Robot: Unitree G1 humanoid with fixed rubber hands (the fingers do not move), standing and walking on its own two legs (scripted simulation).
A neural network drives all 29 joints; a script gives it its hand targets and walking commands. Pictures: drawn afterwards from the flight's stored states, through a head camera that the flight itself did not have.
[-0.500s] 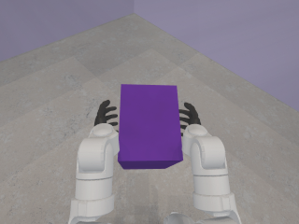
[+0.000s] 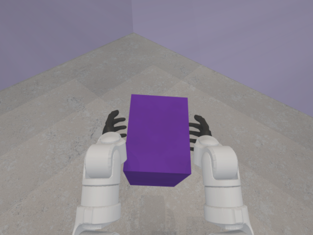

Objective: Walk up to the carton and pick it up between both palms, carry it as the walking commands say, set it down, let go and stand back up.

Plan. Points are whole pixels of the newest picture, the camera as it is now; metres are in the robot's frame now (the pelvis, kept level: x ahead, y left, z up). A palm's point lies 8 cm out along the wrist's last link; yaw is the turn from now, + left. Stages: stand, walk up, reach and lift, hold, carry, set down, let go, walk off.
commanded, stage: carry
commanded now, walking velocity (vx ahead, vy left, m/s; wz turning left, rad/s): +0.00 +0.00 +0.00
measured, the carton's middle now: (155, 146) +0.37 +0.02 +0.00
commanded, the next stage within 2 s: none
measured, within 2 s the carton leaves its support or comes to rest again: neither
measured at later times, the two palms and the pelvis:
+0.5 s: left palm (118, 144) +0.31 +0.10 +0.10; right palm (213, 150) +0.30 -0.12 +0.09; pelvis -0.01 -0.01 +0.00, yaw +0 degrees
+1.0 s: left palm (116, 148) +0.29 +0.11 +0.11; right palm (215, 152) +0.29 -0.12 +0.10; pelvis -0.02 -0.01 +0.00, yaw +0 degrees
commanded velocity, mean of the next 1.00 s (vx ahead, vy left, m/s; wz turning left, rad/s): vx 0.00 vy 0.00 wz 0.00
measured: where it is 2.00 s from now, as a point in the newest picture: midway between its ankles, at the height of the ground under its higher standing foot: outside the picture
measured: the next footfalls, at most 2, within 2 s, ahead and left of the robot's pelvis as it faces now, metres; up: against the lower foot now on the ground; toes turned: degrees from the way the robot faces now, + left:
none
